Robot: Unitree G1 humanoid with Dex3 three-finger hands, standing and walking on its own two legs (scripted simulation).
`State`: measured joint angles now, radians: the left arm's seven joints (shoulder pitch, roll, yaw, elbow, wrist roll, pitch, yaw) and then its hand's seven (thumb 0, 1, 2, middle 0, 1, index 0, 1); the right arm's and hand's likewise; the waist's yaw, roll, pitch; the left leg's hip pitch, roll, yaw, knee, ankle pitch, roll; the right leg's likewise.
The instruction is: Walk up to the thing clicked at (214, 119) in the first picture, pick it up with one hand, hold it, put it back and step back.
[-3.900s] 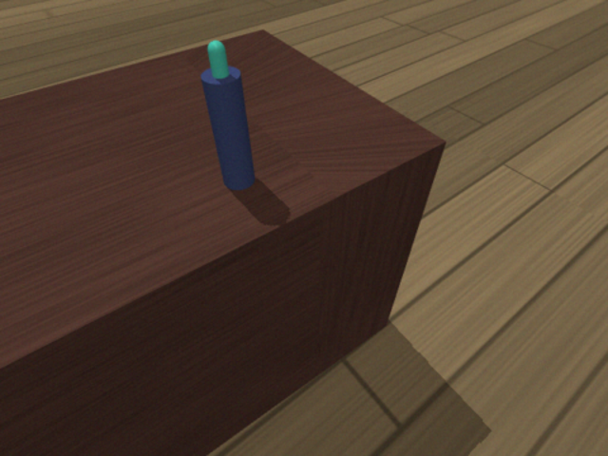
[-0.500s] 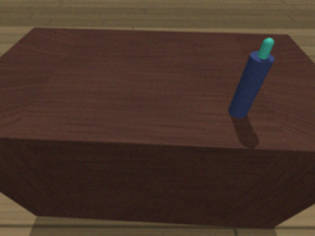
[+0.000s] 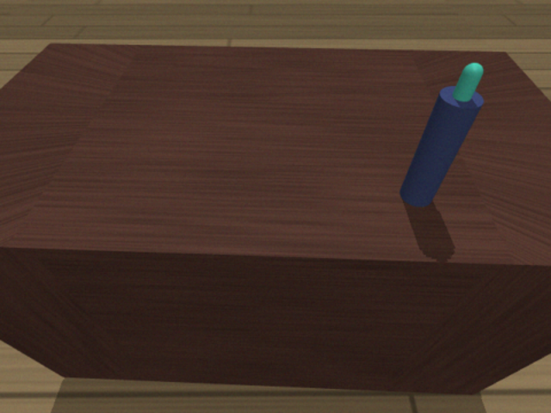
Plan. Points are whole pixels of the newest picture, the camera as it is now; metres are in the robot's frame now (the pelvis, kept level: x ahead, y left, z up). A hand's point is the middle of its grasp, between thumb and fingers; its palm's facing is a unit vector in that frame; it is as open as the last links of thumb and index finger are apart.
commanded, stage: stand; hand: right
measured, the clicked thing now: (440, 141) +0.49 -0.23 +0.14
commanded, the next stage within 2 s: none
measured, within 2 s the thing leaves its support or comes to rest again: neither
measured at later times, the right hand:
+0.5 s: hand out of the picture +0.08 -0.26 -0.15, palm faces -0.02 +0.94 -0.34, open 7.4 cm
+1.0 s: hand out of the picture +0.08 -0.26 -0.16, palm faces -0.04 +0.94 -0.34, open 7.4 cm
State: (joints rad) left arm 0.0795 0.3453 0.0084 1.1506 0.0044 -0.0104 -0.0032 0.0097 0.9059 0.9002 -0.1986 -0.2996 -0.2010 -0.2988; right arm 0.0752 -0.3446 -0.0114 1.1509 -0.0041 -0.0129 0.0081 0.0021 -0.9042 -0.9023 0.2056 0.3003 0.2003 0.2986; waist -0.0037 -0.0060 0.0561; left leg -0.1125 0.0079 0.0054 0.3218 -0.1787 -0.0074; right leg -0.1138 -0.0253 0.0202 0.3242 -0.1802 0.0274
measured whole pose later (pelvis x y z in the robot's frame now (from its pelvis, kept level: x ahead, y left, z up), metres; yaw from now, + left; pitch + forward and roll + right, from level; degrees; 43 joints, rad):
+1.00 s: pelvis +0.00 +0.00 +0.00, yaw +1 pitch -2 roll +0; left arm 0.12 0.35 0.00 1.13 0.01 -0.01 0.00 0.01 0.91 0.90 -0.20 -0.30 -0.20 -0.30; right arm 0.10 -0.35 0.00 1.14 0.00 -0.01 0.01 0.00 -0.90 -0.90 0.21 0.30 0.20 0.30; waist 0.00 0.00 0.05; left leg -0.11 0.01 -0.01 0.32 -0.18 -0.01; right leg -0.11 -0.02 0.00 0.31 -0.18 0.02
